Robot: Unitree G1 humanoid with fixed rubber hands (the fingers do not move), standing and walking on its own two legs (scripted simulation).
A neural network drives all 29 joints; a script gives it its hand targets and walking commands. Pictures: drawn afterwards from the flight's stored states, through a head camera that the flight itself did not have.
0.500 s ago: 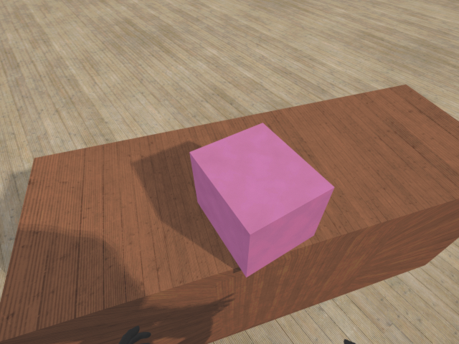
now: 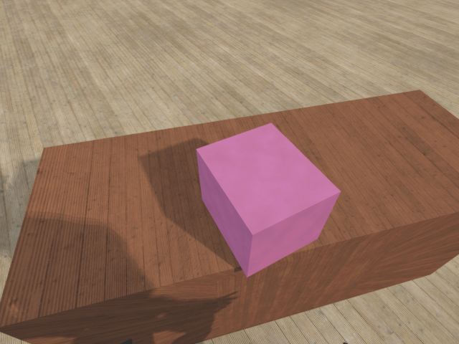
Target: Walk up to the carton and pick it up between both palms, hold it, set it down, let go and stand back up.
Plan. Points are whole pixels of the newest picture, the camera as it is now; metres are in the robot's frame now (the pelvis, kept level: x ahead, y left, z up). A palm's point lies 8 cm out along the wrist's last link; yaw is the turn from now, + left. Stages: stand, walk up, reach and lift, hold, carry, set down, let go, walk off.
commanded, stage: walk up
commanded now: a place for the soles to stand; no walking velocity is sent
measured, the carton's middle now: (259, 196) +0.44 -0.06 -0.04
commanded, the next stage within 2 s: none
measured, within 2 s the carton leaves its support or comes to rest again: neither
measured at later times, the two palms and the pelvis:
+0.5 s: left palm (181, 322) +0.19 +0.11 -0.10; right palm out of the picture +0.06 -0.38 -0.11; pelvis -0.02 -0.12 -0.03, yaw +8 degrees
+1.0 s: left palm out of the picture -0.04 -0.02 -0.10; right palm (440, 303) +0.21 -0.40 -0.10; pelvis -0.02 -0.26 +0.00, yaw +26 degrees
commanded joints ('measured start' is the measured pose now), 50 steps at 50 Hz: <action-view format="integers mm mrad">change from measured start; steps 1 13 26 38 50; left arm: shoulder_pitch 11 -212 -39 -155 43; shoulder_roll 84 83 207 71 143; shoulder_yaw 19 11 42 0 27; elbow -71 -266 -220 -235 -152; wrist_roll -1 50 26 3 17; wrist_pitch -16 68 67 -1 -7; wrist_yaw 1 -38 -59 11 30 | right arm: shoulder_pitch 24 53 4 -72 -100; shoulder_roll -77 -177 -124 -143 -50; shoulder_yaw -17 -107 -69 -67 -31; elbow -63 -97 -146 -132 -162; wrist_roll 0 -36 -44 -34 -14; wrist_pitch -17 -44 2 6 -5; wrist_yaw -1 -136 -63 -51 19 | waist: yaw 1 -15 82 12 33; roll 14 97 -165 -7 -162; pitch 0 -50 -175 -48 2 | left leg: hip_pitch -75 61 -473 -472 -258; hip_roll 34 298 -69 -78 -91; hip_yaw -28 -408 -135 -45 92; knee -65 -154 343 782 275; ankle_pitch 114 304 -233 -126 -210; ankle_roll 35 203 -28 3 51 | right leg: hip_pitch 46 -505 222 -70 -33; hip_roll -140 -111 -164 -389 -293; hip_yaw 156 228 244 405 87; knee -120 713 25 -190 -218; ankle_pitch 119 -227 16 -269 -224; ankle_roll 31 93 33 -145 -38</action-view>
